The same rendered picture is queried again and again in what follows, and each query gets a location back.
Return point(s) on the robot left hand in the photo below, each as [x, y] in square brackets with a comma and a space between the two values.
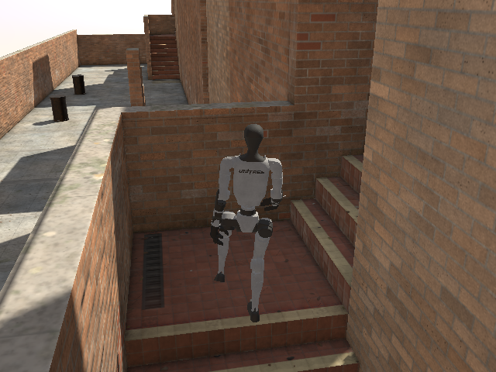
[215, 234]

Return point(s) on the right robot upper arm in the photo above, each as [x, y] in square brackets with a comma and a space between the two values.
[277, 178]

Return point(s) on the robot right hand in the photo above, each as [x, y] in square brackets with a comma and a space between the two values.
[267, 202]

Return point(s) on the right robot forearm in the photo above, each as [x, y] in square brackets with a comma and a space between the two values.
[275, 202]

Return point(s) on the robot left thigh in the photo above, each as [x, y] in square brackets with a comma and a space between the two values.
[228, 222]

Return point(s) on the left robot upper arm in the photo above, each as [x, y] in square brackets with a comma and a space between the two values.
[224, 177]

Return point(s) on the robot head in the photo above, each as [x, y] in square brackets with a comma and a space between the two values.
[253, 135]

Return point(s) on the left robot forearm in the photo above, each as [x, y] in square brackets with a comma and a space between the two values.
[218, 211]

